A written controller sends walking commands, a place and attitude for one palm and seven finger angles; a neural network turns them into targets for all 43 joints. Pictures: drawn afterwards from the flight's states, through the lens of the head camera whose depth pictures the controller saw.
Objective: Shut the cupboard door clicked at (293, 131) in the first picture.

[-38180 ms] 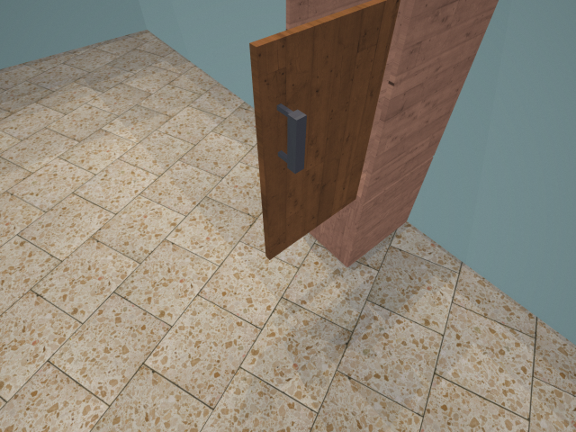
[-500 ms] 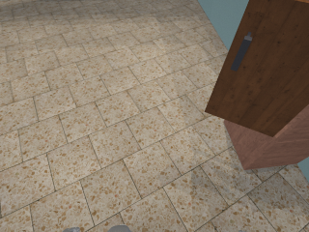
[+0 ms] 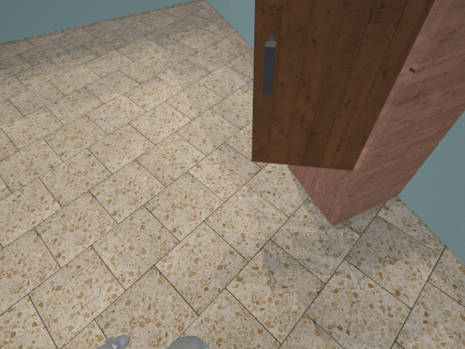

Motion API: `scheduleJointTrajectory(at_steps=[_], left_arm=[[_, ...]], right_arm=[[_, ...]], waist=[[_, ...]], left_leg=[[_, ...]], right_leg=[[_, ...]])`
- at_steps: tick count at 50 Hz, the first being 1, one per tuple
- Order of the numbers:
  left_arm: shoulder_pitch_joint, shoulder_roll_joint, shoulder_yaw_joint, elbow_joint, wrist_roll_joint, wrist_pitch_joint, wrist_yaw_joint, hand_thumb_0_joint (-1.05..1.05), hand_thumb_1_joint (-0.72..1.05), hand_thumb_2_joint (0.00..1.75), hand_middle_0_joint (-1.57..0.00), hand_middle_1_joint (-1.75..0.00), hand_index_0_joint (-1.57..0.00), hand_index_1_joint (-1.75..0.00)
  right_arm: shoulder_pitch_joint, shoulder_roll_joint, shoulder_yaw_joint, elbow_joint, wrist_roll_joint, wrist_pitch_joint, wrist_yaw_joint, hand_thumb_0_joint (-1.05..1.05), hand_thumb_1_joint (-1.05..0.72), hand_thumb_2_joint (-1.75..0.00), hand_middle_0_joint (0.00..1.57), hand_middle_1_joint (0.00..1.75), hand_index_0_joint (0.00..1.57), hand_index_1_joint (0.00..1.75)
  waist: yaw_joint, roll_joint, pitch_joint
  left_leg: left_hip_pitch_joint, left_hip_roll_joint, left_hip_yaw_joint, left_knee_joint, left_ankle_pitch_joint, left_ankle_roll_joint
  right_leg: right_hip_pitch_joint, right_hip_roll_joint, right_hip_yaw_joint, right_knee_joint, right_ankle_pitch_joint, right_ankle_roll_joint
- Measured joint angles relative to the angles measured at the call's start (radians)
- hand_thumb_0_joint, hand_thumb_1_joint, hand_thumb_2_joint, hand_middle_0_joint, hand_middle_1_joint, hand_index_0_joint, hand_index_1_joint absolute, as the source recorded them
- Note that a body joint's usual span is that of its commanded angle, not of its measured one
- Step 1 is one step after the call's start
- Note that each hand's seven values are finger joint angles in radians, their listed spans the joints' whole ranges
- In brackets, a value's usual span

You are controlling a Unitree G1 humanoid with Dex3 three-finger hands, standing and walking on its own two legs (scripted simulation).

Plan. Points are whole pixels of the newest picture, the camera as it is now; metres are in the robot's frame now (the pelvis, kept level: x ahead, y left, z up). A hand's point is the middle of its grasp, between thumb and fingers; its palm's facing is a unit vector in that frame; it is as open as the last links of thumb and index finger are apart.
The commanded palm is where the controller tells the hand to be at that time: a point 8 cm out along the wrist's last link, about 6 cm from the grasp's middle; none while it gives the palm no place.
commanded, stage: turn to face it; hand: left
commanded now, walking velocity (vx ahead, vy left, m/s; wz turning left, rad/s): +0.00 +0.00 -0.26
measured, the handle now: (269, 64) +0.73 -0.06 +0.08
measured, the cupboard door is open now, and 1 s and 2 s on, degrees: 57 57 57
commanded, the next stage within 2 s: take the last steps up to it in 0.04 s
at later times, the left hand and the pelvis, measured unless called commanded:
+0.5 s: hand (148, 341) +0.16 +0.19 -0.16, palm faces -0.17 -0.97 -0.15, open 7.4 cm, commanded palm none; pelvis +0.06 +0.00 +0.02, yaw -9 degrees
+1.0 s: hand (207, 299) +0.24 +0.08 -0.19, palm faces -0.15 -0.98 -0.15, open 7.3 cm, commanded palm none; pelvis +0.21 -0.10 -0.01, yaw -10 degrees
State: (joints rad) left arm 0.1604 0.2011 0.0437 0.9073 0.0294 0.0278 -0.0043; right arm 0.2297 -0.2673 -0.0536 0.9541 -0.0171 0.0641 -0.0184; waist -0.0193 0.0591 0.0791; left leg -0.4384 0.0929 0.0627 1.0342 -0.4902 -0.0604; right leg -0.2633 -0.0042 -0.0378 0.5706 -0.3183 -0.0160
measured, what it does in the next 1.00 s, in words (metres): walks ahead: left foot, then right foot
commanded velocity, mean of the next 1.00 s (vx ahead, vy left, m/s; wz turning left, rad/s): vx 0.23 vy -0.10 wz -0.12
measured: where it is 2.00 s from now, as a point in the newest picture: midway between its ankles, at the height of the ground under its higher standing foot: (275, 333)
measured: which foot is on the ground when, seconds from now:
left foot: up 0.00-0.20, down 0.22-0.68, up 0.70-0.94, down 0.96-1.00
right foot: down 0.00-0.22, up 0.24-0.66, down 0.68-0.98, up 1.00-1.00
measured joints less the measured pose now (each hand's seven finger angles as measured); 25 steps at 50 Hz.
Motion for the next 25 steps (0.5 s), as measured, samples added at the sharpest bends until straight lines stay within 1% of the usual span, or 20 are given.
scheduleJointTrajectory(at_steps=[2, 4, 8, 10, 11, 12, 13, 14, 15, 17, 19, 22, 25], left_arm=[[0.010, -0.006, -0.004, 0.009, 0.000, 0.001, 0.005, 0.00, 0.91, 0.90, -0.20, -0.30, -0.20, -0.30], [0.017, -0.009, -0.006, 0.019, 0.002, 0.003, 0.007, 0.00, 0.91, 0.90, -0.20, -0.30, -0.20, -0.30], [0.028, -0.007, -0.003, 0.035, 0.003, 0.002, 0.007, 0.00, 0.91, 0.90, -0.20, -0.30, -0.20, -0.30], [0.037, -0.003, 0.001, 0.045, -0.001, 0.005, 0.007, 0.00, 0.91, 0.90, -0.20, -0.30, -0.20, -0.30], [0.046, -0.002, 0.003, 0.048, -0.004, 0.009, 0.006, 0.00, 0.91, 0.90, -0.20, -0.30, -0.20, -0.30], [0.050, 0.004, 0.006, 0.054, -0.006, 0.014, 0.003, 0.00, 0.91, 0.90, -0.20, -0.30, -0.20, -0.30], [0.054, 0.011, 0.011, 0.060, -0.006, 0.022, -0.001, 0.00, 0.91, 0.90, -0.20, -0.30, -0.20, -0.30], [0.058, 0.017, 0.015, 0.066, -0.001, 0.030, -0.006, 0.00, 0.91, 0.90, -0.20, -0.30, -0.20, -0.30], [0.060, 0.022, 0.020, 0.072, 0.004, 0.036, -0.012, 0.00, 0.91, 0.90, -0.20, -0.30, -0.20, -0.30], [0.061, 0.030, 0.027, 0.080, 0.009, 0.035, -0.027, 0.00, 0.91, 0.90, -0.20, -0.30, -0.20, -0.30], [0.060, 0.035, 0.032, 0.080, 0.010, 0.031, -0.037, 0.01, 0.91, 0.90, -0.20, -0.30, -0.20, -0.30], [0.053, 0.039, 0.033, 0.077, 0.009, 0.028, -0.045, 0.01, 0.91, 0.90, -0.20, -0.30, -0.20, -0.30], [0.036, 0.039, 0.030, 0.080, 0.010, 0.029, -0.050, 0.01, 0.91, 0.90, -0.20, -0.30, -0.20, -0.30]], right_arm=[[-0.003, 0.004, 0.002, 0.001, 0.000, -0.005, 0.002, 0.00, -0.91, -0.89, 0.20, 0.29, 0.20, 0.30], [-0.002, 0.014, 0.005, -0.001, 0.000, -0.011, 0.005, 0.00, -0.91, -0.90, 0.20, 0.29, 0.20, 0.30], [-0.006, 0.040, 0.015, -0.001, 0.003, -0.020, 0.005, 0.00, -0.91, -0.90, 0.19, 0.29, 0.20, 0.29], [-0.005, 0.052, 0.022, -0.002, 0.001, -0.031, 0.003, 0.00, -0.91, -0.90, 0.19, 0.29, 0.20, 0.30], [0.003, 0.054, 0.027, -0.005, -0.001, -0.041, 0.003, 0.00, -0.91, -0.90, 0.20, 0.29, 0.20, 0.30], [0.007, 0.063, 0.029, -0.003, -0.008, -0.052, 0.003, 0.00, -0.91, -0.90, 0.20, 0.29, 0.20, 0.30], [0.012, 0.073, 0.035, -0.003, -0.015, -0.059, 0.002, 0.00, -0.91, -0.90, 0.20, 0.30, 0.20, 0.30], [0.021, 0.082, 0.041, -0.004, -0.020, -0.067, 0.000, 0.00, -0.91, -0.89, 0.20, 0.30, 0.20, 0.30], [0.034, 0.089, 0.045, -0.005, -0.023, -0.075, -0.001, 0.00, -0.91, -0.89, 0.20, 0.30, 0.20, 0.30], [0.063, 0.099, 0.049, -0.002, -0.025, -0.085, -0.004, 0.00, -0.91, -0.89, 0.20, 0.30, 0.20, 0.30], [0.091, 0.105, 0.051, 0.009, -0.024, -0.093, -0.007, 0.00, -0.91, -0.89, 0.20, 0.30, 0.20, 0.30], [0.127, 0.108, 0.047, 0.033, -0.022, -0.103, -0.008, 0.00, -0.90, -0.89, 0.20, 0.30, 0.21, 0.30], [0.157, 0.106, 0.037, 0.057, -0.023, -0.105, -0.006, 0.00, -0.90, -0.89, 0.20, 0.30, 0.21, 0.30]], waist=[[-0.003, -0.010, -0.006], [-0.003, -0.024, -0.014], [0.010, -0.054, -0.024], [0.014, -0.067, -0.029], [0.015, -0.066, -0.039], [0.011, -0.079, -0.046], [0.010, -0.092, -0.049], [0.008, -0.099, -0.052], [0.005, -0.102, -0.055], [0.002, -0.105, -0.058], [0.003, -0.103, -0.058], [0.002, -0.096, -0.054], [-0.007, -0.088, -0.046]], left_leg=[[-0.024, -0.014, -0.006, 0.023, 0.040, -0.006], [-0.022, -0.022, -0.005, -0.023, 0.066, -0.009], [0.035, -0.035, -0.006, -0.210, 0.087, -0.006], [0.093, -0.041, -0.001, -0.350, 0.158, -0.002], [0.130, -0.038, -0.002, -0.436, 0.179, 0.009], [0.136, -0.042, 0.004, -0.448, 0.170, 0.037], [0.135, -0.043, 0.012, -0.436, 0.164, 0.058], [0.142, -0.038, 0.020, -0.436, 0.163, 0.070], [0.156, -0.032, 0.025, -0.452, 0.168, 0.074], [0.197, -0.023, 0.035, -0.508, 0.191, 0.071], [0.239, -0.013, 0.047, -0.569, 0.212, 0.066], [0.292, 0.004, 0.069, -0.637, 0.229, 0.058], [0.333, 0.020, 0.092, -0.672, 0.226, 0.042]], right_leg=[[0.016, 0.001, 0.012, -0.039, 0.022, 0.000], [0.027, 0.003, 0.020, -0.066, 0.035, 0.000], [0.034, 0.010, 0.041, -0.077, 0.037, 0.006], [0.030, 0.015, 0.050, -0.057, 0.023, 0.015], [0.021, 0.024, 0.053, -0.034, 0.008, 0.021], [0.002, 0.023, 0.059, 0.012, -0.042, 0.016], [-0.026, 0.026, 0.064, 0.089, -0.111, 0.012], [-0.062, 0.033, 0.064, 0.189, -0.152, 0.010], [-0.099, 0.037, 0.059, 0.289, -0.156, 0.009], [-0.161, 0.030, 0.041, 0.436, -0.105, 0.014], [-0.205, 0.014, 0.029, 0.500, -0.047, 0.023], [-0.245, -0.015, 0.022, 0.490, 0.019, 0.036], [-0.259, -0.044, 0.010, 0.401, 0.057, 0.043]])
